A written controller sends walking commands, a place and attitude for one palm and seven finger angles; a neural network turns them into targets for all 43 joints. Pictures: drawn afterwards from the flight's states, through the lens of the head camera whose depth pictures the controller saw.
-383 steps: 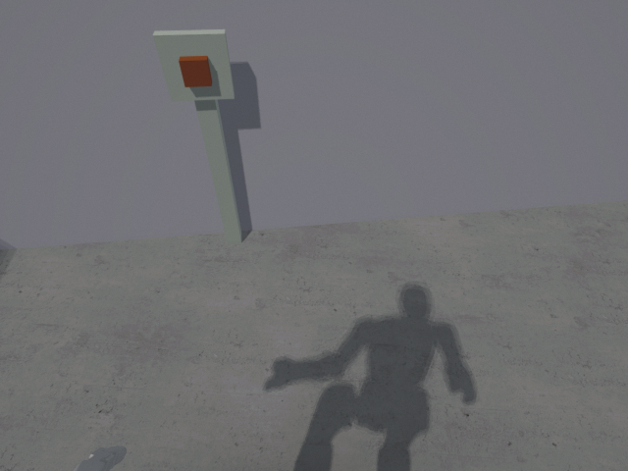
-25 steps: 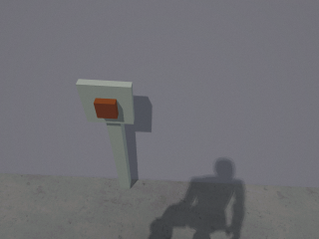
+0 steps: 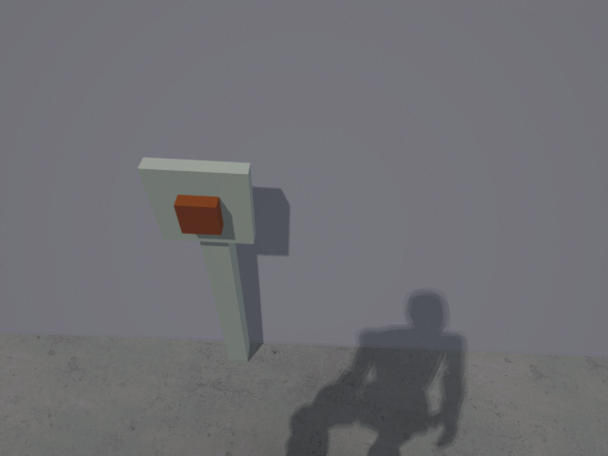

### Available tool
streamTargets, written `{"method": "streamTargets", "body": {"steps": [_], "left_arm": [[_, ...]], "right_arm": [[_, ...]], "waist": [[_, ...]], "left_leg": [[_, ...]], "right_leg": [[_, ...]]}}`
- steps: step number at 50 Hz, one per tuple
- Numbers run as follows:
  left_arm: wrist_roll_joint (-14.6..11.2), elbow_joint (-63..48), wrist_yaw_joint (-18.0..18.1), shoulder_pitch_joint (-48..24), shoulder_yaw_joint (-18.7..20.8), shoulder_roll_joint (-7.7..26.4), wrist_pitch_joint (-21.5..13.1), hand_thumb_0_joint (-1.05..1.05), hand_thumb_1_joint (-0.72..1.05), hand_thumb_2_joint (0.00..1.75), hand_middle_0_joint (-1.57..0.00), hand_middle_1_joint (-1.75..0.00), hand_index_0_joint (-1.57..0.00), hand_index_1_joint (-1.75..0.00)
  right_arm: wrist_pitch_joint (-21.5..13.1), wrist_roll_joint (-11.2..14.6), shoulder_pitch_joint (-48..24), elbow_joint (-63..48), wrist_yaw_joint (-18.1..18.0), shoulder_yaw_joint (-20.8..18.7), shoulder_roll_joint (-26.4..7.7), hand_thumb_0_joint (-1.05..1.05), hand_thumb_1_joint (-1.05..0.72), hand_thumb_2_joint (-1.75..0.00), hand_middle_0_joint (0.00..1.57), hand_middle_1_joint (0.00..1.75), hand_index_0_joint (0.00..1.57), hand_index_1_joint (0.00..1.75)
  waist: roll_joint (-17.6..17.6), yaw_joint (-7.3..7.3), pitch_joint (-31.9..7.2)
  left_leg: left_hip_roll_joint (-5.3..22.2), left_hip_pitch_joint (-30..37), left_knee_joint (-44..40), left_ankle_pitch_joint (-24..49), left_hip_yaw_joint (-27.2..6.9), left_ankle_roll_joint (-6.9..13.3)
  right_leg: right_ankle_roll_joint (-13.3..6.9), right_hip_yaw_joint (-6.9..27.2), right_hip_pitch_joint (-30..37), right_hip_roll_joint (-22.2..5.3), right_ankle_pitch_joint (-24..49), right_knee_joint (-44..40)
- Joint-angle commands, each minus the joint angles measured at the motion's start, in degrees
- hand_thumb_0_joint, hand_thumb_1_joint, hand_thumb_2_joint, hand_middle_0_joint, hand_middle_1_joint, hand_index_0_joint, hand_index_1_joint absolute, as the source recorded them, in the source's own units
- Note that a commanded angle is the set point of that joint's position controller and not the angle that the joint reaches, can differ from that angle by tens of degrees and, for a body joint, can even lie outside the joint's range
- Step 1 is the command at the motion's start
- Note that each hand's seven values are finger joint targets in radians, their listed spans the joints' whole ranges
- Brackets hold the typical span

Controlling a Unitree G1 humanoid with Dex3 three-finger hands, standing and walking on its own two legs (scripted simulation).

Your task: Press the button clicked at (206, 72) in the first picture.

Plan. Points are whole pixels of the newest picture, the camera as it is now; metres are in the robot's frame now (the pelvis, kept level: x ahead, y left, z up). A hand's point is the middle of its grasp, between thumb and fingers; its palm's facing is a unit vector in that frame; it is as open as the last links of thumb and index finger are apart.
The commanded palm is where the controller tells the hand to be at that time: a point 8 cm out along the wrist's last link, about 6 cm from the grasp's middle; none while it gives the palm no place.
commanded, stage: raise the hand and make a fist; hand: left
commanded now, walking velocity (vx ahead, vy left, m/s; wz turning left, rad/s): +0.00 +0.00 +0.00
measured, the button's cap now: (200, 214) +0.50 +0.22 -0.01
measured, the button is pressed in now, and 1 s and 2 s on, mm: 0 0 0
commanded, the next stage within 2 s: none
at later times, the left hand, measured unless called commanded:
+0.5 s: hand (198, 452) +0.15 +0.15 -0.08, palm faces +0.08 -1.00 +0.02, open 5.4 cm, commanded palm +0.12 +0.22 -0.06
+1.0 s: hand (171, 408) +0.18 +0.18 -0.03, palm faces +0.15 -0.98 -0.09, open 3.1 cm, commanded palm +0.15 +0.23 -0.04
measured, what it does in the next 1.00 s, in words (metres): lowers itself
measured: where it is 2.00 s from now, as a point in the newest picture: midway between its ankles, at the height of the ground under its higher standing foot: outside the picture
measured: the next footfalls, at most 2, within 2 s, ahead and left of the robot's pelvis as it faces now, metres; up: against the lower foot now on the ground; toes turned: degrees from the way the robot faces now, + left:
none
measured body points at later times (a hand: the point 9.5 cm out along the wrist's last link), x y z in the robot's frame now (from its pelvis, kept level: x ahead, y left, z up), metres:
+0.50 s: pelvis +0.00 -0.04 -0.08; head +0.04 -0.01 +0.37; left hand +0.14 +0.20 -0.08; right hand +0.23 -0.28 -0.11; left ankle +0.04 +0.08 -0.74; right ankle -0.02 -0.13 -0.74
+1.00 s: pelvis -0.01 -0.04 -0.09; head +0.05 -0.04 +0.36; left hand +0.17 +0.23 -0.02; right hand +0.14 -0.29 -0.19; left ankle +0.04 +0.08 -0.74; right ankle -0.02 -0.13 -0.74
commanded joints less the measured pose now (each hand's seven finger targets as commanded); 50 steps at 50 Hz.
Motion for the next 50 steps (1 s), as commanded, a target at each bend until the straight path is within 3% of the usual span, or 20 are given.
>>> {"method": "streamTargets", "body": {"steps": [1,4,5,6,7,8,9,11,14,16,19,22,26,29,32,34,37,39,44,50], "left_arm": [[-0.1,-1.1,0.1,3.8,1.0,5.5,-1.0,0.0,0.9,0.9,-0.2,-0.3,-0.2,-0.3],[0.6,0.2,2.2,5.6,0.6,5.2,-1.4,0.0,0.9,0.9,-0.2,-0.3,-0.2,-0.3],[-11.4,-91.5,2.6,-35.3,7.4,17.8,-12.9,0.0,0.9,0.9,-0.23,-0.33,-0.23,-0.33],[-7.3,-78.2,5.2,-10.5,7.5,14.0,-10.0,0.0,0.9,0.9,-0.25,-0.36,-0.25,-0.36],[-8.1,-71.4,7.6,-7.2,3.7,8.4,-7.2,0.0,0.9,0.9,-0.28,-0.39,-0.28,-0.39],[-8.5,-57.4,7.0,9.5,-3.7,-4.3,-2.2,0.0,0.9,0.9,-0.31,-0.42,-0.31,-0.42],[-11.7,-68.3,5.9,1.0,-1.9,-1.7,-4.2,0.0,0.9,0.9,-0.34,-0.45,-0.34,-0.45],[-10.2,-60.4,3.6,4.2,2.4,1.4,-9.9,0.0,0.9,0.9,-0.39,-0.51,-0.39,-0.51],[-12.0,-50.3,-4.6,21.3,5.5,-2.4,-20.4,0.0,0.9,0.9,-0.47,-0.6,-0.47,-0.6],[-14.0,-52.6,-12.0,26.2,8.1,-0.3,-28.5,0.0,0.9,0.9,-0.53,-0.66,-0.53,-0.66],[-15.4,-53.2,-19.5,26.4,14.5,5.5,-33.5,0.0,0.9,0.9,-0.61,-0.75,-0.61,-0.75],[-16.7,-65.0,-19.0,19.5,17.0,8.2,-32.9,0.0,0.9,0.9,-0.69,-0.84,-0.69,-0.84],[-17.8,-85.9,-14.8,6.0,17.5,10.9,-40.4,0.0,0.9,0.9,-0.81,-0.96,-0.81,-0.96],[-17.6,-87.5,-16.3,1.8,11.4,8.3,-43.4,0.0,0.9,0.9,-0.89,-1.05,-0.89,-1.05],[-18.4,-80.3,-22.4,1.4,8.8,8.4,-41.0,0.0,0.9,0.9,-0.97,-1.14,-0.97,-1.14],[-18.9,-71.2,-25.6,6.5,11.2,9.8,-33.8,0.0,0.9,0.9,-1.02,-1.2,-1.02,-1.2],[-21.1,-65.6,-27.4,14.2,17.9,13.2,-20.0,0.0,0.9,0.9,-1.11,-1.29,-1.11,-1.29],[-22.6,-71.7,-24.9,14.6,22.7,15.1,-15.2,0.0,0.9,0.9,-1.16,-1.35,-1.16,-1.35],[-21.7,-76.6,-14.9,13.4,23.8,11.0,-23.0,0.0,0.9,0.9,-1.3,-1.5,-1.3,-1.5],[-18.4,-70.3,-18.9,8.6,13.0,7.5,-32.8,0.0,0.9,0.9,-1.3,-1.5,-1.3,-1.5]], "right_arm": [[-1.2,0.2,2.0,-1.4,-0.3,-1.1,-6.6,0.0,-0.9,-0.9,0.2,0.3,0.2,0.3],[-1.3,0.5,-1.8,-4.7,-0.1,-0.8,-7.2,0.0,-0.9,-0.9,0.2,0.3,0.2,0.3],[-9.0,3.4,0.7,-26.0,-2.2,-2.7,-16.1,0.0,-0.9,-0.9,0.2,0.3,0.2,0.3],[-15.0,3.3,-4.2,-22.3,-3.8,-0.1,-10.7,0.0,-0.9,-0.9,0.2,0.3,0.2,0.3],[-16.3,2.9,-4.2,-18.8,-4.0,-1.0,-10.9,0.0,-0.9,-0.9,0.2,0.3,0.2,0.3],[-16.1,3.8,-3.0,-18.5,-2.9,-0.8,-8.4,0.0,-0.9,-0.9,0.2,0.3,0.2,0.3],[-16.1,4.2,-3.8,-23.5,-2.8,-1.5,-11.0,0.0,-0.9,-0.9,0.2,0.3,0.2,0.3],[-16.5,2.4,-5.1,-25.3,-2.9,-3.1,-12.3,0.0,-0.9,-0.9,0.2,0.3,0.2,0.3],[-15.2,1.1,-7.9,-29.5,-0.7,-4.9,-11.4,0.0,-0.9,-0.9,0.2,0.3,0.2,0.3],[-14.6,0.7,-10.2,-32.4,0.9,-6.4,-11.5,0.0,-0.9,-0.9,0.2,0.3,0.2,0.3],[-13.7,1.5,-12.2,-37.0,2.1,-7.4,-11.3,0.0,-0.9,-0.9,0.2,0.3,0.2,0.3],[-12.5,1.3,-12.4,-39.9,1.2,-7.0,-10.2,0.0,-0.9,-0.9,0.2,0.3,0.2,0.3],[-13.0,0.5,-8.7,-39.9,-0.8,-6.3,-8.5,0.0,-0.9,-0.9,0.2,0.3,0.2,0.3],[-14.0,0.5,-6.9,-37.3,-2.1,-5.7,-9.4,0.0,-0.9,-0.9,0.2,0.3,0.2,0.3],[-15.4,1.3,-6.7,-36.1,-2.9,-4.8,-10.7,0.0,-0.9,-0.9,0.2,0.3,0.2,0.3],[-14.7,2.6,-7.1,-36.4,-3.6,-4.8,-11.0,0.0,-0.9,-0.9,0.2,0.3,0.2,0.3],[-12.3,4.2,-9.3,-40.0,-4.2,-4.9,-10.5,0.0,-0.9,-0.9,0.2,0.3,0.2,0.3],[-10.5,4.2,-9.9,-42.1,-4.4,-4.7,-9.4,0.0,-0.9,-0.9,0.2,0.3,0.2,0.3],[-10.3,2.3,-7.7,-39.0,-3.7,-4.9,-6.6,0.0,-0.9,-0.9,0.2,0.3,0.2,0.3],[-13.0,2.1,-5.7,-36.5,-3.1,-5.0,-9.9,0.0,-0.9,-0.9,0.2,0.3,0.2,0.3]], "waist": [[1.1,-0.42,2.7],[3.6,0.88,4.5],[14.5,-7.78,-24.4],[20.6,-0.15,-22.1],[16.6,-1.82,-16.1],[9.8,-2.41,-5.5],[7.7,-2.42,-0.1],[-5.0,-3.51,3.1],[-17.8,1.72,-1.2],[-15.6,3.53,-6.4],[-2.5,4.47,-12.4],[4.4,4.29,-17.9],[12.4,0.74,-25.4],[9.2,-3.8,-22.3],[5.9,-6.18,-18.2],[0.6,-4.72,-16.4],[-3.4,0.55,-21.4],[-3.9,2.58,-25.9],[-2.8,2.42,-21.7],[0.0,-3.02,-14.8]], "left_leg": [[7.7,1.2,-7.0,-0.4,-8.6,-0.4],[7.7,0.8,2.8,5.1,-5.9,-2.3],[1.9,19.5,-1.9,6.8,-5.8,-2.7],[5.3,20.4,-4.8,7.1,-7.2,-3.9],[5.2,11.3,-6.3,-2.5,-7.9,-5.6],[5.2,5.4,-7.3,-9.7,-9.7,-4.0],[4.2,-0.7,-5.2,-13.5,-10.3,-3.2],[2.7,-7.1,2.5,-12.6,-9.2,-2.6],[2.3,-17.0,13.7,-5.6,-6.4,-3.6],[1.6,-20.9,19.3,-1.8,-4.6,-4.2],[0.7,-23.3,26.2,1.4,-2.6,-4.1],[0.7,-26.5,30.1,-1.1,-2.2,-3.2],[1.9,-24.8,36.3,-0.6,-4.4,-1.7],[2.7,-28.0,40.2,-4.4,-5.7,-0.9],[3.2,-33.1,42.9,-7.4,-6.6,-0.5],[2.9,-37.4,42.0,-10.3,-6.2,-0.7],[1.5,-36.6,38.7,-8.1,-5.7,-0.7],[1.1,-34.5,36.7,-5.1,-5.6,-1.1],[2.4,-32.0,34.0,-0.6,-6.0,-2.1],[2.6,-32.5,35.0,-7.8,-6.6,-1.4]], "right_leg": [[-2.7,4.5,-2.8,-4.6,3.2,-5.4],[-2.6,6.4,-5.1,-5.7,7.9,-6.5],[-2.9,-1.4,-3.4,0.7,10.9,1.3],[-3.9,-1.8,-6.8,1.5,0.7,7.1],[-3.3,-2.7,-8.9,1.5,-4.0,8.0],[-3.0,-3.5,-13.4,1.6,-5.1,8.1],[-2.5,-3.7,-12.7,1.0,-3.8,5.9],[-1.9,-3.7,-18.5,1.4,-6.6,4.7],[-2.1,-5.5,-26.3,2.7,-7.1,14.4],[-2.3,-4.4,-26.8,2.5,-1.3,20.2],[-2.9,-2.2,-27.4,1.7,5.3,26.9],[-2.7,-0.1,-30.2,1.9,3.1,30.2],[-2.5,3.9,-34.6,2.3,0.7,31.2],[-2.1,5.4,-40.6,2.7,-4.1,30.6],[-1.4,6.6,-42.0,2.4,-6.6,29.2],[-0.1,9.1,-38.8,1.4,-9.6,25.6],[1.8,11.3,-27.1,-0.3,-6.5,22.6],[3.2,11.7,-20.2,-2.0,1.4,22.8],[1.7,6.5,-22.8,-0.4,13.6,27.2],[-0.1,4.1,-37.6,1.3,-6.4,26.7]]}}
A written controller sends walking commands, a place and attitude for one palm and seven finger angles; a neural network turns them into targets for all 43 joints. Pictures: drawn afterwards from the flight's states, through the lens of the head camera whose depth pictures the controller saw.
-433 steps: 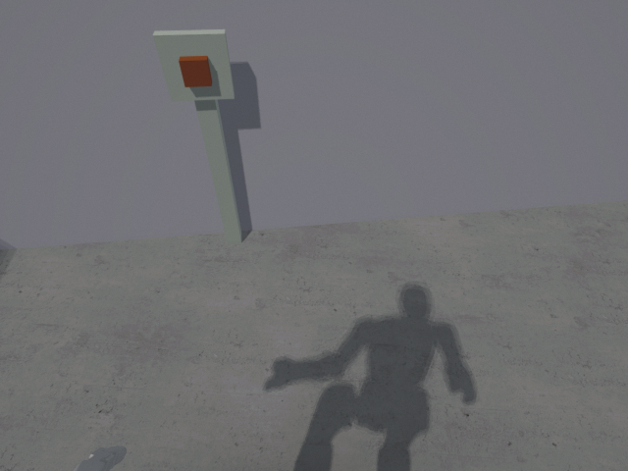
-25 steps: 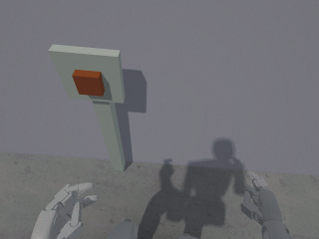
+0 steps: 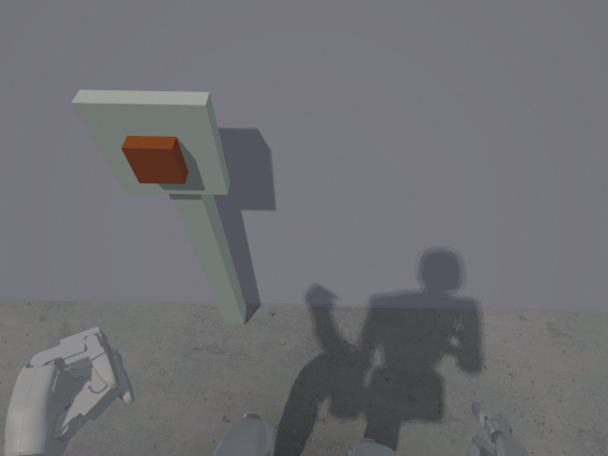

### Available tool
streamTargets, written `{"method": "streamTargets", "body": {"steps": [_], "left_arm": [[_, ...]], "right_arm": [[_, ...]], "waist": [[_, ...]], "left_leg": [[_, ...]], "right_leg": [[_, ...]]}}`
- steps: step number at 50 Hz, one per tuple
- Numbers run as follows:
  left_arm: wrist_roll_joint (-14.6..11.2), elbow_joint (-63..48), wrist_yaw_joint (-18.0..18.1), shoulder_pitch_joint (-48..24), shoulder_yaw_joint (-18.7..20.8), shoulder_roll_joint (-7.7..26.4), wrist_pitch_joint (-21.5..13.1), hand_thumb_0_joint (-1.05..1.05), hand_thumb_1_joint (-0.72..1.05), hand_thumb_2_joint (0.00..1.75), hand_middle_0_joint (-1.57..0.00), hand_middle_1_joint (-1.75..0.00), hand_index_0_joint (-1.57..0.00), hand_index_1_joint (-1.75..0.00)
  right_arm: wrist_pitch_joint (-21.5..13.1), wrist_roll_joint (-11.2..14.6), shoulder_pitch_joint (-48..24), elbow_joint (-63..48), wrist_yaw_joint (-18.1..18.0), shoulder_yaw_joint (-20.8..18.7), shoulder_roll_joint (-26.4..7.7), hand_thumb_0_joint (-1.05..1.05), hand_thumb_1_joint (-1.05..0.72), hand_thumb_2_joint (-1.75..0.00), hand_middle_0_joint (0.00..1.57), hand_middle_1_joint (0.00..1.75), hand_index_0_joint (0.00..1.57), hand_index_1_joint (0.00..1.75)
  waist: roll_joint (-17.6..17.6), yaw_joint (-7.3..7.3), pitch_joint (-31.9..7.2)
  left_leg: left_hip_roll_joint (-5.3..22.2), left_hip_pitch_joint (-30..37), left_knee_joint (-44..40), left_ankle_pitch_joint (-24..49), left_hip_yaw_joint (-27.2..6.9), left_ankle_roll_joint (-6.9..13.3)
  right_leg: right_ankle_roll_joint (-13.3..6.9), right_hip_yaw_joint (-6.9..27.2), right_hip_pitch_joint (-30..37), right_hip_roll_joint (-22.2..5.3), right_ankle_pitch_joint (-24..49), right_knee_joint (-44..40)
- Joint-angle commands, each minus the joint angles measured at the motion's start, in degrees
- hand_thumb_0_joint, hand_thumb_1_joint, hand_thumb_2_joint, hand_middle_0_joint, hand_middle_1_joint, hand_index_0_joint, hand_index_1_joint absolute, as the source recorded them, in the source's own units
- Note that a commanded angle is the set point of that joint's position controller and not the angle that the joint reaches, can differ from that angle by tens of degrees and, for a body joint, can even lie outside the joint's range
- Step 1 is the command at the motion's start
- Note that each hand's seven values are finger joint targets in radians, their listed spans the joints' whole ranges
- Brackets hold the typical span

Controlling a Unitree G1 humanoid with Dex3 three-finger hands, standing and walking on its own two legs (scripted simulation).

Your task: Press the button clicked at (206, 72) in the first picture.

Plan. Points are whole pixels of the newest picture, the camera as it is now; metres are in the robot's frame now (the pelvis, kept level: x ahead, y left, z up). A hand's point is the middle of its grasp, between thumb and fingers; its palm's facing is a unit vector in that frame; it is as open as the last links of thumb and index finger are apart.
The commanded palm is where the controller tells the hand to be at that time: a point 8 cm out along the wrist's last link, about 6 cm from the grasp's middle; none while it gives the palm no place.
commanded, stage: raise the hand and make a fist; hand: left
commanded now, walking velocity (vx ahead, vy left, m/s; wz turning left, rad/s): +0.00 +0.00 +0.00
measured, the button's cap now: (157, 159) +0.51 +0.26 +0.08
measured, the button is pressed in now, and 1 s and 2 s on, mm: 0 0 0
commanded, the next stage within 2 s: aim a knuckle at the button in 1.08 s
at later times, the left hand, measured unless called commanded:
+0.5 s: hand (98, 373) +0.20 +0.24 +0.05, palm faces +0.03 -1.00 -0.03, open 3.1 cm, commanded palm +0.19 +0.30 +0.07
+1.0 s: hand (95, 338) +0.23 +0.25 +0.07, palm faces +0.06 -1.00 -0.07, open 3.1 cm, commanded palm +0.21 +0.30 +0.08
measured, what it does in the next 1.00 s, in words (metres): stands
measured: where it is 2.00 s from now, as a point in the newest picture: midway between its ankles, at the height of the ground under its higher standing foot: outside the picture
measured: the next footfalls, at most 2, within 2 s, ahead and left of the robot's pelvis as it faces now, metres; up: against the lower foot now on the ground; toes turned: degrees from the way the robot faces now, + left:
none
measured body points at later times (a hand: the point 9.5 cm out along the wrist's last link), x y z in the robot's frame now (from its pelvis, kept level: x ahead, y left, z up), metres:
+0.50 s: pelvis +0.00 +0.04 +0.01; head +0.05 +0.07 +0.46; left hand +0.20 +0.30 +0.06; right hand +0.20 -0.17 -0.05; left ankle +0.05 +0.12 -0.65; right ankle -0.01 -0.09 -0.65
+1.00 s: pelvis +0.01 +0.04 +0.02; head +0.06 +0.06 +0.46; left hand +0.23 +0.30 +0.08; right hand +0.17 -0.20 -0.06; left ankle +0.05 +0.12 -0.65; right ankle -0.01 -0.09 -0.65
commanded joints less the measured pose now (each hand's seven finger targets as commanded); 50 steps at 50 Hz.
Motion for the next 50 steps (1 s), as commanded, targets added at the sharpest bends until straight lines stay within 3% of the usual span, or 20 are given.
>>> {"method": "streamTargets", "body": {"steps": [1,2,4,7,8,12,14,17,20,23,25,28,31,32,35,40,45,50], "left_arm": [[-0.1,-4.9,-4.7,-3.0,-2.7,5.2,-7.4,0.0,0.9,0.9,-1.3,-1.5,-1.3,-1.5],[-0.6,-4.7,-5.6,-3.3,-2.8,5.5,-6.9,0.0,0.9,0.9,-1.3,-1.5,-1.3,-1.5],[-1.5,-8.3,-6.2,-3.5,0.1,8.8,-5.8,0.0,0.9,0.9,-1.3,-1.5,-1.3,-1.5],[-1.5,-15.2,-2.8,-3.3,4.2,12.1,-4.6,0.0,0.9,0.9,-1.3,-1.5,-1.3,-1.5],[-1.6,-16.8,-1.5,-2.5,2.9,10.1,-4.4,0.0,0.9,0.9,-1.3,-1.5,-1.3,-1.5],[0.1,-13.7,3.0,-1.9,1.6,7.7,-2.2,0.0,0.9,0.9,-1.3,-1.5,-1.3,-1.5],[1.2,-10.0,2.8,-2.9,-1.1,5.9,-0.4,0.0,0.9,0.9,-1.3,-1.5,-1.3,-1.5],[2.0,-6.4,0.3,-5.1,-3.0,6.1,2.6,0.0,0.9,0.9,-1.3,-1.5,-1.3,-1.5],[1.9,-12.3,-1.2,-8.9,-2.3,8.5,2.9,0.0,0.9,0.9,-1.3,-1.5,-1.3,-1.5],[1.5,-17.5,0.0,-10.5,0.2,10.8,1.6,0.0,0.9,0.9,-1.3,-1.5,-1.3,-1.5],[1.3,-18.5,1.4,-10.5,0.8,10.7,0.6,0.0,0.9,0.9,-1.3,-1.5,-1.3,-1.5],[1.7,-15.2,2.3,-9.8,0.8,9.7,0.9,0.0,0.9,0.9,-1.3,-1.5,-1.3,-1.5],[1.8,-10.7,1.0,-9.8,0.1,9.0,3.2,0.0,0.9,0.9,-1.3,-1.5,-1.3,-1.5],[1.6,-8.4,0.3,-9.1,0.1,8.8,4.4,0.0,0.9,0.9,-1.3,-1.5,-1.3,-1.5],[0.8,-9.2,-1.5,-10.8,0.4,9.5,6.3,0.0,0.9,0.9,-1.3,-1.5,-1.3,-1.5],[0.0,-14.1,-0.4,-11.3,2.2,11.0,4.0,0.0,0.9,0.9,-1.3,-1.5,-1.3,-1.5],[1.1,-12.1,1.7,-10.9,1.8,10.2,1.3,0.0,0.9,0.9,-1.3,-1.5,-1.3,-1.5],[1.4,-10.5,0.5,-9.9,0.8,9.9,2.5,0.0,0.9,0.9,-1.3,-1.5,-1.3,-1.5]], "right_arm": [[-5.9,0.5,-6.8,-9.1,-0.3,-1.8,-7.9,0.0,-0.9,-0.9,0.2,0.3,0.2,0.3],[-6.2,0.9,-6.9,-9.3,-0.5,-1.9,-8.2,0.0,-0.9,-0.9,0.2,0.3,0.2,0.3],[-6.8,1.1,-6.7,-10.4,-0.8,-2.1,-8.8,0.0,-0.9,-0.9,0.2,0.3,0.2,0.3],[-6.6,1.0,-7.0,-11.1,-1.0,-2.1,-8.3,0.0,-0.9,-0.9,0.2,0.3,0.2,0.3],[-6.4,1.0,-7.3,-11.6,-0.9,-1.8,-7.6,0.0,-0.9,-0.9,0.2,0.3,0.2,0.3],[-4.5,0.6,-7.6,-11.6,-0.3,-1.3,-7.5,0.0,-0.9,-0.9,0.2,0.3,0.2,0.3],[-3.7,0.6,-7.3,-12.1,0.0,-1.0,-8.1,0.0,-0.9,-0.9,0.2,0.3,0.2,0.3],[-2.9,0.7,-6.7,-13.3,0.1,-0.4,-9.2,0.0,-0.9,-0.9,0.2,0.3,0.2,0.3],[-3.3,0.8,-5.8,-14.7,0.0,-0.1,-9.7,0.0,-0.9,-0.9,0.2,0.3,0.2,0.3],[-3.6,0.4,-5.4,-14.9,0.0,0.4,-9.1,0.0,-0.9,-0.9,0.2,0.3,0.2,0.3],[-3.7,0.3,-5.5,-14.5,0.1,0.6,-8.7,0.0,-0.9,-0.9,0.2,0.3,0.2,0.3],[-3.2,0.1,-5.2,-13.8,0.3,0.7,-8.8,0.0,-0.9,-0.9,0.2,0.3,0.2,0.3],[-2.6,0.3,-5.1,-13.6,0.6,0.6,-9.5,0.0,-0.9,-0.9,0.2,0.3,0.2,0.3],[-2.5,0.5,-5.2,-13.7,0.5,0.5,-9.6,0.0,-0.9,-0.9,0.2,0.3,0.2,0.3],[-2.6,0.9,-4.9,-14.3,0.2,0.3,-10.1,0.0,-0.9,-0.9,0.2,0.3,0.2,0.3],[-3.6,0.6,-4.9,-14.1,0.3,0.2,-9.6,0.0,-0.9,-0.9,0.2,0.3,0.2,0.3],[-3.4,0.3,-4.6,-13.0,0.8,0.1,-9.5,0.0,-0.9,-0.9,0.2,0.3,0.2,0.3],[-2.8,0.5,-4.5,-13.4,0.9,-0.1,-9.8,0.0,-0.9,-0.9,0.2,0.3,0.2,0.3]], "waist": [[-2.5,-2.3,-6.0],[-3.2,-2.32,-6.2],[-0.5,-0.59,-11.3],[3.1,1.78,-15.9],[4.0,1.67,-15.1],[3.1,0.69,-9.3],[1.1,-0.88,-5.4],[0.2,-1.68,-2.8],[2.8,-1.15,-8.1],[5.8,-0.21,-10.6],[7.0,-0.11,-10.3],[5.2,-0.61,-8.9],[4.9,-0.91,-7.4],[3.2,-0.83,-7.0],[1.9,-0.71,-9.0],[3.4,0.22,-11.2],[4.4,-0.49,-8.2],[3.8,-0.69,-9.3]], "left_leg": [[-1.4,5.8,-4.3,7.1,-3.1,2.0],[-1.5,6.2,-4.5,6.5,-3.1,2.2],[-1.6,9.1,-6.1,7.2,-2.7,2.3],[-1.4,14.9,-9.6,10.2,-3.2,2.2],[-1.4,16.5,-10.5,10.9,-3.3,2.1],[-0.9,16.2,-12.6,8.6,-4.8,1.6],[-0.9,14.5,-12.9,5.5,-5.1,1.4],[-1.0,13.0,-13.7,2.2,-5.7,1.5],[-0.8,17.9,-14.5,5.1,-6.3,1.3],[-0.5,21.8,-15.4,7.8,-7.2,0.8],[-0.3,23.4,-16.0,8.5,-7.9,0.3],[0.0,22.5,-16.2,9.4,-8.5,0.0],[-0.2,21.5,-16.7,8.1,-8.5,-0.3],[-0.3,20.6,-16.8,8.3,-8.2,0.0],[-0.5,21.4,-17.0,9.2,-7.5,0.2],[-0.6,23.2,-16.2,13.9,-6.6,0.2],[-0.5,22.1,-15.7,12.9,-6.5,0.1],[-0.7,21.7,-15.3,13.1,-5.8,0.4]], "right_leg": [[2.9,7.1,-1.0,-1.0,7.4,-12.5],[2.7,7.6,-0.8,-0.9,5.3,-13.4],[2.2,7.3,1.9,-0.9,4.7,-13.7],[1.4,3.6,3.9,0.3,8.8,-11.6],[1.3,2.6,3.8,0.4,10.0,-11.5],[1.1,0.1,1.6,1.1,9.2,-11.2],[1.5,-0.3,-0.3,1.0,7.7,-11.8],[1.4,0.0,-0.8,1.1,6.4,-12.7],[1.2,-0.1,0.9,1.1,8.7,-12.5],[0.8,-0.2,1.8,1.3,10.0,-12.2],[0.8,-0.4,1.2,1.3,10.3,-12.0],[0.9,-1.0,0.7,1.4,10.6,-11.6],[1.1,-1.2,0.8,1.2,10.6,-12.1],[1.1,-1.1,1.7,1.4,10.9,-12.8],[1.3,-0.9,3.6,1.2,11.6,-13.9],[1.0,-0.6,5.1,1.3,13.4,-13.8],[1.0,-0.6,2.9,1.2,12.7,-13.2],[1.1,-0.3,4.0,1.1,13.5,-13.7]]}}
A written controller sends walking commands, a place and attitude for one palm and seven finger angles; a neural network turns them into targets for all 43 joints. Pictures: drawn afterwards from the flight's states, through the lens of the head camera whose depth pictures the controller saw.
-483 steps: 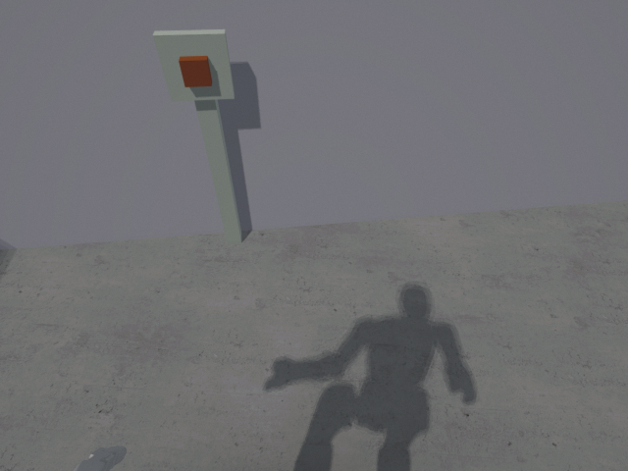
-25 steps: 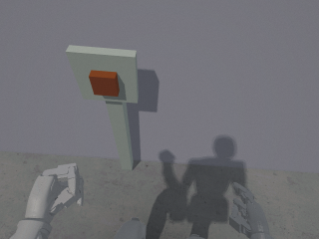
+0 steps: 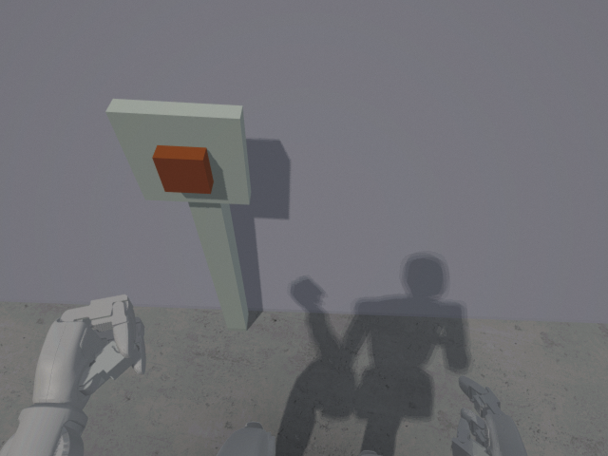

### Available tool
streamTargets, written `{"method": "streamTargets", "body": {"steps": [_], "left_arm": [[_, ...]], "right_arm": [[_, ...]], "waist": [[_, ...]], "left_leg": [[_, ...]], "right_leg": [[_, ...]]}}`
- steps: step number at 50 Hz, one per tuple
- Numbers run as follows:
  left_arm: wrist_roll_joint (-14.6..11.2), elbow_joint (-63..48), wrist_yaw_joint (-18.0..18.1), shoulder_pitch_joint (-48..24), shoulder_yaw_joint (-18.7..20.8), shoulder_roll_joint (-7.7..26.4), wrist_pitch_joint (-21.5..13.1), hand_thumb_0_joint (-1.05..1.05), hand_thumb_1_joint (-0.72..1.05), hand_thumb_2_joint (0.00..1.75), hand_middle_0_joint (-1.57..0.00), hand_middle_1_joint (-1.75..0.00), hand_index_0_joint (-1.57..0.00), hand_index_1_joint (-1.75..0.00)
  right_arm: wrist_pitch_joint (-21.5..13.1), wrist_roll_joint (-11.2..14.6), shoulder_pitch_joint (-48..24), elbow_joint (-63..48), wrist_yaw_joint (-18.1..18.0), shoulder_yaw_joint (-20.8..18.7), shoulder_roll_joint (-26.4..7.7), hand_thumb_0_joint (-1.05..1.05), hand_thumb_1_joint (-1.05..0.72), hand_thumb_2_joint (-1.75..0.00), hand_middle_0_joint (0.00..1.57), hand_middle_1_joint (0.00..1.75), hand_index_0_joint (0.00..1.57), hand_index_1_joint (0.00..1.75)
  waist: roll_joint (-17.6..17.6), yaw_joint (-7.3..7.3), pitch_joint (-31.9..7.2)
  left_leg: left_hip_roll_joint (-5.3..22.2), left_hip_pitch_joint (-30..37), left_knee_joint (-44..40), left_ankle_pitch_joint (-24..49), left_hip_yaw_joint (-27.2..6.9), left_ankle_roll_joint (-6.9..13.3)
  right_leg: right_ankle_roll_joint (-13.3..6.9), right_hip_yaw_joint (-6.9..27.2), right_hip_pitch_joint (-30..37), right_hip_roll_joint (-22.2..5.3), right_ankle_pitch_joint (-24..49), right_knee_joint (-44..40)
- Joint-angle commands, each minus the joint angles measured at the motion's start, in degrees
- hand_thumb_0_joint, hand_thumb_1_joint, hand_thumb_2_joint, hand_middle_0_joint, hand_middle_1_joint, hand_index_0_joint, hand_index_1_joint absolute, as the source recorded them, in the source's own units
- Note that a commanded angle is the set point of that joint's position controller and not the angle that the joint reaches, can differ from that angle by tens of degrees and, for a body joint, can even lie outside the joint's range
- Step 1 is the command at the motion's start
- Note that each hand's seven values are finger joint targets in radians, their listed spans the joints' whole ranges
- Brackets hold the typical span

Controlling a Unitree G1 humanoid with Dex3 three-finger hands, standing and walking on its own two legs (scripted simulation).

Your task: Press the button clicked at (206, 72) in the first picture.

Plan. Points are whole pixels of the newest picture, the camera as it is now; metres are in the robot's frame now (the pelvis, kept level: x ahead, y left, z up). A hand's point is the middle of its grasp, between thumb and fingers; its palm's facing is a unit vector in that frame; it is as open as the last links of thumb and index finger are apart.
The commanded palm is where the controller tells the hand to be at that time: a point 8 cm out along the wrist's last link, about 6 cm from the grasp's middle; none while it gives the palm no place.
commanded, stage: raise the hand and make a fist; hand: left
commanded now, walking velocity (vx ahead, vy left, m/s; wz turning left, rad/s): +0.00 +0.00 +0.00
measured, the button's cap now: (185, 168) +0.50 +0.22 +0.06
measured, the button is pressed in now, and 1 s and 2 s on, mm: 0 0 0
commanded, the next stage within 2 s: aim a knuckle at the button in 0.08 s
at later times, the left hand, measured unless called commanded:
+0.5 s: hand (171, 312) +0.27 +0.18 +0.05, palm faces +0.01 -1.00 -0.07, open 3.1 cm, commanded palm +0.26 +0.24 +0.05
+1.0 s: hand (182, 264) +0.35 +0.19 +0.04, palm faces +0.03 -1.00 -0.03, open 3.1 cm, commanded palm +0.33 +0.24 +0.04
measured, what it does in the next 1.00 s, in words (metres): stands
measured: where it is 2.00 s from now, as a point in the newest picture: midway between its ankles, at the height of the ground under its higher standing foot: outside the picture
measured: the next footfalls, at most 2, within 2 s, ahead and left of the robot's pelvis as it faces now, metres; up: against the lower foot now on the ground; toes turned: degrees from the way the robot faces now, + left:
none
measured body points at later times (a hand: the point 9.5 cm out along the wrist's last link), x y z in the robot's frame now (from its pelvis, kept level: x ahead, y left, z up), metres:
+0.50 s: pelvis +0.00 -0.03 +0.00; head +0.06 -0.03 +0.44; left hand +0.27 +0.23 +0.06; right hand +0.17 -0.28 -0.09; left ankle +0.04 +0.08 -0.67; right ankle -0.02 -0.13 -0.67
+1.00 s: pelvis +0.00 -0.02 -0.01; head +0.08 -0.02 +0.43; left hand +0.34 +0.24 +0.04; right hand +0.13 -0.29 -0.11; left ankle +0.04 +0.08 -0.67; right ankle -0.02 -0.13 -0.67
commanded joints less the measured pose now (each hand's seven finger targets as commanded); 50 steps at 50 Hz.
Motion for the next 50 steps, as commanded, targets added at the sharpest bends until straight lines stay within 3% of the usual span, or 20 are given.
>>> {"method": "streamTargets", "body": {"steps": [1,2,9,12,14,16,20,24,27,29,34,38,41,42,47,50], "left_arm": [[-1.2,-11.0,-1.1,-1.6,3.7,6.8,-3.1,0.0,0.9,0.9,-1.3,-1.5,-1.3,-1.5],[-1.4,-10.0,-1.3,-1.4,4.2,7.3,-2.7,0.0,0.9,0.9,-1.3,-1.5,-1.3,-1.5],[-2.3,-10.1,-1.3,-3.1,4.6,6.9,-4.6,0.0,0.9,0.9,-1.3,-1.5,-1.3,-1.5],[-1.8,-5.7,-1.8,-11.0,6.1,9.3,-5.2,0.0,0.9,0.9,-1.3,-1.5,-1.3,-1.5],[-1.8,-3.3,-2.9,-15.7,5.3,9.0,-5.4,0.0,0.9,0.9,-1.3,-1.5,-1.3,-1.5],[-2.3,-2.5,-4.0,-17.2,5.5,9.5,-5.0,0.0,0.9,0.9,-1.3,-1.5,-1.3,-1.5],[-3.0,-1.9,-5.1,-19.8,7.1,11.8,-3.7,0.0,0.9,0.9,-1.3,-1.5,-1.3,-1.5],[-2.8,2.3,-4.2,-19.7,8.2,12.1,-2.4,0.0,0.9,0.9,-1.3,-1.5,-1.3,-1.5],[-3.0,8.8,-3.3,-22.3,10.3,13.3,-1.4,0.0,0.9,0.9,-1.3,-1.5,-1.3,-1.5],[-3.0,11.5,-3.4,-24.8,11.6,14.1,-1.5,0.0,0.9,0.9,-1.3,-1.5,-1.3,-1.5],[-2.6,9.6,-5.1,-29.3,9.8,13.6,-4.5,0.0,0.9,0.9,-1.3,-1.5,-1.3,-1.5],[-2.3,12.2,-5.6,-35.6,9.0,14.0,-6.2,0.0,0.9,0.9,-1.3,-1.5,-1.3,-1.5],[-1.9,15.6,-5.5,-38.1,8.7,13.7,-6.2,0.0,0.9,0.9,-1.3,-1.5,-1.3,-1.5],[-1.9,17.0,-5.3,-39.4,9.3,14.4,-5.9,0.0,0.9,0.9,-1.3,-1.5,-1.3,-1.5],[-0.7,19.1,-4.2,-44.1,9.7,15.7,-5.3,0.0,0.9,0.9,-1.3,-1.5,-1.3,-1.5],[0.1,21.2,-3.2,-46.9,9.5,15.6,-5.3,0.0,0.9,0.9,-1.3,-1.5,-1.3,-1.5]], "right_arm": [[-3.1,0.5,-3.4,-8.8,-0.6,-3.5,-8.0,0.0,-0.9,-0.9,0.2,0.3,0.2,0.3],[-3.0,0.5,-3.4,-8.6,-0.7,-3.5,-7.9,0.0,-0.9,-0.9,0.2,0.3,0.2,0.3],[-3.1,0.4,-3.9,-8.3,-1.2,-3.3,-7.4,0.0,-0.9,-0.9,0.2,0.3,0.2,0.3],[-2.9,0.3,-3.3,-6.5,-1.7,-2.9,-8.1,0.0,-0.9,-0.9,0.2,0.3,0.2,0.3],[-3.2,0.5,-3.4,-6.2,-1.9,-2.8,-8.2,0.0,-0.9,-0.9,0.2,0.3,0.2,0.3],[-3.5,0.6,-3.1,-6.0,-2.1,-2.7,-8.4,0.0,-0.9,-0.9,0.2,0.3,0.2,0.3],[-3.6,0.8,-2.8,-5.7,-2.4,-2.8,-8.5,0.0,-0.9,-0.9,0.2,0.3,0.2,0.3],[-3.0,0.7,-2.6,-5.5,-2.0,-2.7,-8.3,0.0,-0.9,-0.9,0.2,0.3,0.2,0.3],[-2.0,0.7,-2.3,-4.8,-1.9,-2.7,-8.6,0.0,-0.9,-0.9,0.2,0.3,0.2,0.3],[-1.4,0.7,-1.9,-4.7,-1.8,-2.8,-8.8,0.0,-0.9,-0.9,0.2,0.3,0.2,0.3],[-1.2,0.8,-1.1,-4.3,-1.4,-3.3,-8.7,0.0,-0.9,-0.9,0.2,0.3,0.2,0.3],[-1.2,0.7,-0.4,-2.5,-1.6,-3.5,-9.1,0.0,-0.9,-0.9,0.2,0.3,0.2,0.3],[-0.8,0.8,0.0,-1.8,-1.6,-3.6,-9.3,0.0,-0.9,-0.9,0.2,0.3,0.2,0.3],[-0.6,0.6,0.3,-1.7,-1.7,-3.6,-9.5,0.0,-0.9,-0.9,0.2,0.3,0.2,0.3],[0.4,0.5,0.8,-1.8,-1.5,-3.6,-9.5,0.0,-0.9,-0.9,0.2,0.3,0.2,0.3],[1.2,0.4,1.3,-1.6,-1.2,-3.6,-9.5,0.0,-0.9,-0.9,0.2,0.3,0.2,0.3]], "waist": [[4.4,0.27,-11.1],[2.4,0.12,-10.9],[1.5,-0.16,-9.7],[0.5,-1.72,-7.0],[1.0,-2.23,-7.3],[3.1,-1.63,-10.2],[2.6,-0.82,-15.8],[1.7,-0.07,-14.9],[-2.6,-0.43,-10.9],[-3.6,-0.54,-10.8],[1.4,-0.59,-16.4],[0.4,-2.28,-15.8],[0.9,-2.4,-15.2],[-0.3,-2.25,-15.3],[2.7,-1.5,-18.4],[2.8,-1.94,-18.7]], "left_leg": [[0.6,16.9,-11.2,12.9,-6.0,-2.5],[0.4,15.7,-10.8,12.1,-5.7,-2.1],[-0.1,13.8,-9.2,11.6,-4.4,-1.7],[-0.1,10.2,-7.5,8.4,-4.4,-1.5],[-0.2,9.9,-6.8,7.0,-4.3,-1.3],[-0.4,10.9,-6.6,8.0,-3.9,-1.3],[-0.3,13.4,-6.3,13.0,-3.3,-1.0],[-0.3,12.5,-6.6,15.5,-2.8,-1.1],[-0.4,8.1,-6.0,13.2,-2.5,-1.1],[-0.4,6.8,-5.5,13.0,-2.0,-1.2],[-0.4,10.7,-5.3,17.2,-1.5,-1.0],[-0.1,10.5,-4.5,16.5,-2.0,-0.9],[0.0,11.2,-4.9,15.6,-2.2,-1.0],[0.0,10.5,-4.9,15.5,-2.5,-0.9],[0.1,12.7,-5.4,16.6,-2.7,-1.2],[0.4,13.9,-5.6,16.9,-2.9,-1.4]], "right_leg": [[-1.8,-0.7,-1.7,2.2,11.5,-7.2],[-1.8,-0.3,-0.9,2.4,11.4,-7.7],[-1.5,0.6,-0.6,2.1,11.9,-8.1],[-1.4,1.5,-3.1,2.1,9.1,-8.0],[-1.3,2.1,-4.3,1.9,7.5,-8.1],[-1.4,2.8,-2.6,1.6,8.5,-8.4],[-1.1,3.6,1.5,1.4,14.5,-8.4],[-0.9,3.7,3.1,1.4,18.4,-8.0],[-0.4,5.0,3.3,1.1,17.1,-9.0],[0.1,6.2,4.0,0.5,18.3,-9.1],[-0.1,6.0,5.3,0.5,24.7,-7.4],[-0.1,5.8,2.5,0.9,23.1,-6.8],[-0.6,4.9,0.2,1.2,20.3,-6.6],[-0.7,4.7,0.4,1.3,19.8,-6.4],[-1.2,4.1,-0.2,1.4,19.4,-5.5],[-1.2,3.6,-1.8,1.7,19.0,-5.4]]}}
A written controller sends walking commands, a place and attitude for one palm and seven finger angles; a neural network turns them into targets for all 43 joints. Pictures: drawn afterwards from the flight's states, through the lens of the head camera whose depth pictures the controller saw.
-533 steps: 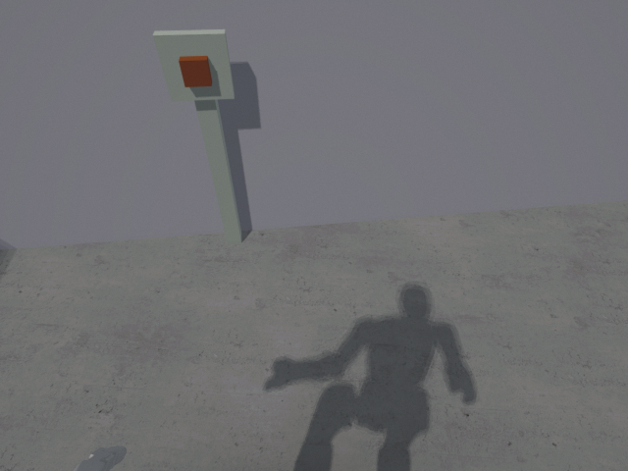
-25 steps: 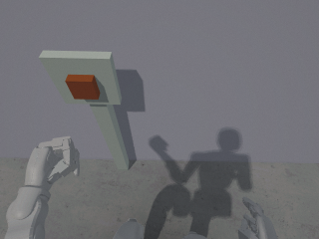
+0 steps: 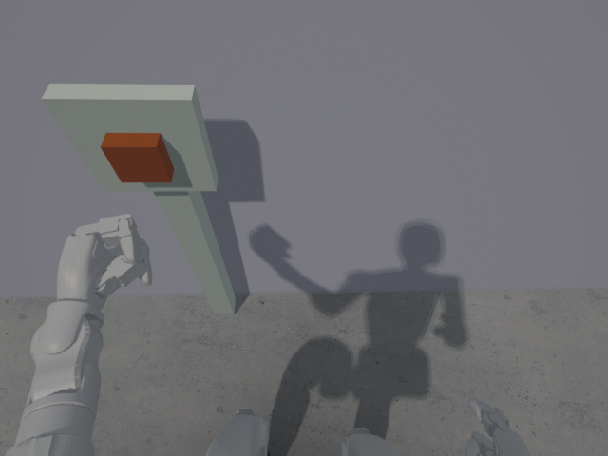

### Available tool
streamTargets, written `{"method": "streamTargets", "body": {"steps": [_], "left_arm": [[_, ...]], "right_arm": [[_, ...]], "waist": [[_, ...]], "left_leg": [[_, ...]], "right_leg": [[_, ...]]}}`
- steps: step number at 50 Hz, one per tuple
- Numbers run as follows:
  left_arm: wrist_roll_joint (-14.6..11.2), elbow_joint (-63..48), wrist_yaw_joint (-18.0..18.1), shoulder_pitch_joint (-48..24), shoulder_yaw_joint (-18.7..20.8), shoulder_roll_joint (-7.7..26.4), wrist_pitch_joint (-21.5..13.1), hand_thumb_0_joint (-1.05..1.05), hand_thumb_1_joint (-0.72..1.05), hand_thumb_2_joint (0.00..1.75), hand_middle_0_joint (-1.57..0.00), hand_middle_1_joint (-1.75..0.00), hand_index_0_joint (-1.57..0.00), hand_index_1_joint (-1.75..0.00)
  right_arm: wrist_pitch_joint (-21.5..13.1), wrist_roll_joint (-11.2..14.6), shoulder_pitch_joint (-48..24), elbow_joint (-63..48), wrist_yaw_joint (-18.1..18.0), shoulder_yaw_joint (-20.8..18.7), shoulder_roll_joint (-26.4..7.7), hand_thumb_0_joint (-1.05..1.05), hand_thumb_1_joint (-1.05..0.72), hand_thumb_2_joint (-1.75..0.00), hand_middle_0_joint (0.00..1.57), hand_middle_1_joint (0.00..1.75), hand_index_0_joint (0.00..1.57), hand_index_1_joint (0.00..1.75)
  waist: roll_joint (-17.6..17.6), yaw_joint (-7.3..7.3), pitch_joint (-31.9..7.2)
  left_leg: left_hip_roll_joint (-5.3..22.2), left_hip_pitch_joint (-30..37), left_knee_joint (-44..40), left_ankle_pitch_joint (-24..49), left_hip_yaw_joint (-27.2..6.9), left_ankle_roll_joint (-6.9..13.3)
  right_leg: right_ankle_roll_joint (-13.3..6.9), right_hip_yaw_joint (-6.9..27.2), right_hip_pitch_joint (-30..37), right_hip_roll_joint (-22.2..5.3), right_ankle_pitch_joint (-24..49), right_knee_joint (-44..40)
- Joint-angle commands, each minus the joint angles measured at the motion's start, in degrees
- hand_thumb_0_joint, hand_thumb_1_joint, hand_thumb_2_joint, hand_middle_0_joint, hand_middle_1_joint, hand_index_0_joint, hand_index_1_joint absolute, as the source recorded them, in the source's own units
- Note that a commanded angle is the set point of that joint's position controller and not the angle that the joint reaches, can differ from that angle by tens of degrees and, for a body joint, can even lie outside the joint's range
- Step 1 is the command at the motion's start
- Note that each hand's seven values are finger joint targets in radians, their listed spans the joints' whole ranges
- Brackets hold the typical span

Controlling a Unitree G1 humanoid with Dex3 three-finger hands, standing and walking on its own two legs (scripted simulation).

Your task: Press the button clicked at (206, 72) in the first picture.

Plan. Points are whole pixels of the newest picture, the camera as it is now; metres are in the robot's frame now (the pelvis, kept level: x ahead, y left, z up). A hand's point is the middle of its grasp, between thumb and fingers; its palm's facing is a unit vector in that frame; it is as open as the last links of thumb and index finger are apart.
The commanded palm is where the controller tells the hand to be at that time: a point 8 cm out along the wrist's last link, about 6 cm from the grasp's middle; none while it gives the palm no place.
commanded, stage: aim a knuckle at the button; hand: left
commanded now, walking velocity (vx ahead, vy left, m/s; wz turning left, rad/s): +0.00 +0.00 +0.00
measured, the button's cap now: (140, 157) +0.50 +0.25 +0.07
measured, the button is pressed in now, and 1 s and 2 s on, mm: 0 0 9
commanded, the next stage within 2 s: press the button with the knuckle in 1.08 s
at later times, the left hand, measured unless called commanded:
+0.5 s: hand (157, 216) +0.42 +0.22 +0.04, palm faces +0.05 -1.00 -0.02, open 3.1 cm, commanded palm +0.38 +0.26 +0.04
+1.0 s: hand (154, 227) +0.40 +0.22 +0.04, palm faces +0.08 -1.00 -0.03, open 3.1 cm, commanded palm +0.37 +0.26 +0.04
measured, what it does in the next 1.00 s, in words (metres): stands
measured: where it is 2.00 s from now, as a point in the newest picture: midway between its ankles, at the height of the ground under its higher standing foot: outside the picture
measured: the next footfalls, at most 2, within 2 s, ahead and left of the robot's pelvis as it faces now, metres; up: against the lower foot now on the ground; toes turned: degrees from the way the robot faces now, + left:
none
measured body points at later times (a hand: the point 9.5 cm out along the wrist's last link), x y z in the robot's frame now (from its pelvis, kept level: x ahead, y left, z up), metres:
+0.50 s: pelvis +0.00 +0.02 -0.01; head +0.10 +0.04 +0.43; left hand +0.41 +0.27 +0.04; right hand +0.07 -0.25 -0.12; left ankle +0.04 +0.11 -0.66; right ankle -0.02 -0.11 -0.66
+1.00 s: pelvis -0.01 +0.01 -0.01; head +0.09 +0.03 +0.43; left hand +0.39 +0.27 +0.04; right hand +0.10 -0.25 -0.11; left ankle +0.04 +0.11 -0.66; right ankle -0.02 -0.11 -0.66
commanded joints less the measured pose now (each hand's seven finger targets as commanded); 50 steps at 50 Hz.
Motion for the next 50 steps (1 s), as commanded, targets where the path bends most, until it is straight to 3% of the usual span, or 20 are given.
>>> {"method": "streamTargets", "body": {"steps": [1,4,7,12,16,18,20,25,27,29,33,34,35,37,38,40,42,46,49,50], "left_arm": [[-0.3,-9.1,1.3,-17.3,3.9,12.0,-4.3,0.0,0.9,0.9,-1.3,-1.5,-1.3,-1.5],[0.5,-4.5,1.8,-21.3,3.7,12.0,-4.5,0.0,0.9,0.9,-1.3,-1.5,-1.3,-1.5],[1.3,-0.7,2.0,-25.8,3.2,12.0,-4.5,0.0,0.9,0.9,-1.3,-1.5,-1.3,-1.5],[2.1,-0.7,2.3,-30.2,2.7,12.2,-5.7,0.0,0.9,0.9,-1.3,-1.5,-1.3,-1.5],[3.0,0.7,3.7,-33.1,2.9,12.5,-6.5,0.0,0.9,0.9,-1.3,-1.5,-1.3,-1.5],[3.6,2.8,4.7,-34.5,4.3,14.1,-6.7,0.0,0.9,0.9,-1.3,-1.5,-1.3,-1.5],[3.9,5.2,5.0,-33.8,3.1,12.3,-6.5,0.0,0.9,0.9,-1.3,-1.5,-1.3,-1.5],[4.0,4.4,5.1,-28.8,5.0,14.3,-6.4,0.0,0.9,0.9,-1.3,-1.5,-1.3,-1.5],[3.7,3.8,5.0,-30.4,3.4,12.2,-6.6,0.0,0.9,0.9,-1.3,-1.5,-1.3,-1.5],[3.6,2.4,5.2,-31.0,4.4,13.6,-7.4,0.0,0.9,0.9,-1.3,-1.5,-1.3,-1.5],[3.4,-2.2,5.6,-30.2,2.2,11.4,-8.7,0.0,0.9,0.9,-1.3,-1.5,-1.3,-1.5],[3.2,-2.8,5.6,-31.2,0.2,9.4,-8.8,0.0,0.9,0.9,-1.3,-1.5,-1.3,-1.5],[3.4,-1.8,5.8,-30.3,1.2,10.5,-8.6,0.0,0.9,0.9,-1.3,-1.5,-1.3,-1.5],[3.6,0.1,6.0,-31.7,0.2,9.8,-8.3,0.0,0.9,0.9,-1.3,-1.5,-1.3,-1.5],[3.7,2.3,6.1,-29.9,1.0,9.9,-7.8,0.0,0.9,0.9,-1.3,-1.5,-1.3,-1.5],[3.8,4.2,6.0,-31.2,0.6,9.9,-7.2,0.0,0.9,0.9,-1.3,-1.5,-1.3,-1.5],[4.0,5.8,5.9,-33.2,2.0,11.9,-7.2,0.0,0.9,0.9,-1.3,-1.5,-1.3,-1.5],[3.7,2.7,5.5,-33.7,4.2,14.3,-8.9,0.0,0.9,0.9,-1.3,-1.5,-1.3,-1.5],[3.7,-0.3,5.1,-34.3,1.9,12.3,-9.9,0.0,0.9,0.9,-1.3,-1.5,-1.3,-1.5],[3.4,1.5,5.0,-33.9,2.0,12.1,-9.4,0.0,0.9,0.9,-1.3,-1.5,-1.3,-1.5]], "right_arm": [[-1.7,0.0,2.1,-6.0,-0.4,-3.1,-8.4,0.0,-0.9,-0.9,0.2,0.3,0.2,0.3],[-0.9,0.0,2.8,-5.4,-0.3,-3.1,-8.7,0.0,-0.9,-0.9,0.2,0.3,0.2,0.3],[-0.2,-0.2,3.6,-5.1,-0.1,-3.0,-8.9,0.0,-0.9,-0.9,0.2,0.3,0.2,0.3],[0.9,-0.6,5.3,-4.7,0.6,-3.3,-9.2,0.0,-0.9,-0.9,0.2,0.3,0.2,0.3],[1.9,-0.8,6.1,-4.0,0.9,-3.5,-9.3,0.0,-0.9,-0.9,0.2,0.3,0.2,0.3],[2.5,-0.9,6.6,-3.5,1.0,-3.6,-9.5,0.0,-0.9,-0.9,0.2,0.3,0.2,0.3],[3.2,-1.0,6.9,-3.5,1.3,-3.5,-9.4,0.0,-0.9,-0.9,0.2,0.3,0.2,0.3],[4.8,-0.9,6.7,-5.5,1.8,-3.6,-9.5,0.0,-0.9,-0.9,0.2,0.3,0.2,0.3],[5.1,-0.9,6.8,-5.5,2.0,-3.6,-9.2,0.0,-0.9,-0.9,0.2,0.3,0.2,0.3],[5.4,-0.8,6.7,-5.3,1.8,-3.7,-9.4,0.0,-0.9,-0.9,0.2,0.3,0.2,0.3],[5.1,-0.7,6.5,-5.4,1.8,-4.0,-9.1,0.0,-0.9,-0.9,0.2,0.3,0.2,0.3],[5.0,-0.6,6.3,-5.1,1.8,-3.9,-8.9,0.0,-0.9,-0.9,0.2,0.3,0.2,0.3],[5.0,-0.6,6.4,-4.8,1.8,-3.9,-9.1,0.0,-0.9,-0.9,0.2,0.3,0.2,0.3],[5.0,-0.6,6.3,-4.3,1.6,-3.7,-9.2,0.0,-0.9,-0.9,0.2,0.3,0.2,0.3],[5.0,-0.6,6.0,-4.3,1.6,-3.7,-9.2,0.0,-0.9,-0.9,0.2,0.3,0.2,0.3],[5.2,-0.5,5.7,-4.4,1.5,-3.5,-9.3,0.0,-0.9,-0.9,0.2,0.3,0.2,0.3],[5.4,-0.5,5.5,-4.5,1.3,-3.3,-9.4,0.0,-0.9,-0.9,0.2,0.3,0.2,0.3],[5.3,-0.7,4.9,-5.3,1.1,-3.1,-9.0,0.0,-0.9,-0.9,0.2,0.3,0.2,0.3],[5.1,-0.6,4.7,-5.3,1.3,-3.2,-8.6,0.0,-0.9,-0.9,0.2,0.3,0.2,0.3],[5.1,-0.6,4.8,-4.9,1.3,-3.2,-8.7,0.0,-0.9,-0.9,0.2,0.3,0.2,0.3]], "waist": [[2.2,-0.8,-18.7],[0.9,-1.56,-17.7],[2.0,-1.86,-17.2],[3.9,-1.61,-23.7],[5.4,-1.73,-24.5],[3.7,-1.89,-24.1],[3.1,-2.12,-22.6],[3.4,-0.29,-23.7],[3.0,-1.48,-23.3],[3.4,-1.33,-22.9],[5.8,-1.53,-25.1],[5.9,-2.29,-24.2],[5.9,-1.81,-23.3],[3.4,-2.9,-20.6],[2.5,-2.3,-19.5],[1.6,-2.76,-18.0],[1.4,-2.77,-17.0],[3.5,-1.17,-23.1],[6.9,-1.67,-25.4],[5.2,-2.04,-24.2]], "left_leg": [[-0.8,18.1,-6.9,17.0,-3.4,0.5],[-0.7,16.7,-6.7,14.9,-3.7,0.4],[-0.6,16.6,-6.4,13.8,-4.2,0.3],[-0.2,21.8,-5.6,19.6,-5.2,-0.1],[0.1,23.4,-5.5,20.8,-5.6,-0.6],[0.3,22.4,-5.3,21.4,-5.9,-0.6],[0.2,21.7,-5.6,20.2,-5.9,-0.6],[0.0,21.4,-6.5,21.5,-5.0,-0.6],[0.0,21.4,-6.2,21.1,-5.1,-0.3],[0.2,22.0,-6.6,20.2,-5.3,-0.5],[0.6,26.3,-6.8,23.4,-5.6,-0.8],[0.6,26.4,-6.8,22.7,-5.8,-0.8],[0.6,25.8,-7.1,21.4,-6.0,-0.9],[0.4,23.4,-7.2,18.6,-6.1,-0.5],[0.1,21.7,-7.3,17.3,-5.6,-0.4],[-0.1,19.7,-7.5,14.5,-5.6,-0.3],[-0.4,17.9,-7.1,12.3,-5.2,0.0],[-0.7,20.1,-6.1,16.3,-4.4,0.0],[-0.3,24.3,-6.0,19.2,-4.8,-0.4],[-0.4,23.0,-5.8,17.9,-4.7,-0.2]], "right_leg": [[0.7,2.9,3.3,0.6,19.9,-8.7],[0.6,2.6,1.3,0.8,17.4,-8.5],[0.3,2.4,-0.7,0.8,15.4,-8.1],[-0.1,1.8,-1.9,1.0,18.0,-6.6],[-0.1,1.6,-3.7,1.1,17.8,-6.3],[0.0,1.4,-3.9,1.2,18.2,-5.9],[0.0,1.2,-4.6,1.2,17.2,-6.2],[-0.2,1.3,-1.5,1.4,18.9,-6.5],[-0.1,1.2,-2.1,1.5,18.6,-6.6],[-0.1,1.3,-2.7,1.6,17.6,-6.9],[-0.2,1.1,-3.0,1.7,18.7,-7.0],[-0.1,1.0,-3.5,1.6,18.3,-7.3],[-0.2,1.0,-3.7,1.7,17.3,-7.4],[-0.1,1.0,-4.0,1.6,16.1,-7.7],[0.0,1.1,-3.4,1.5,15.8,-7.9],[0.1,1.2,-4.0,1.3,14.3,-8.1],[0.0,1.7,-3.8,1.3,13.3,-8.2],[0.0,2.5,-0.5,1.2,16.8,-7.6],[-0.1,2.2,-1.6,1.4,18.1,-7.2],[0.1,2.3,-1.5,1.4,17.6,-7.7]]}}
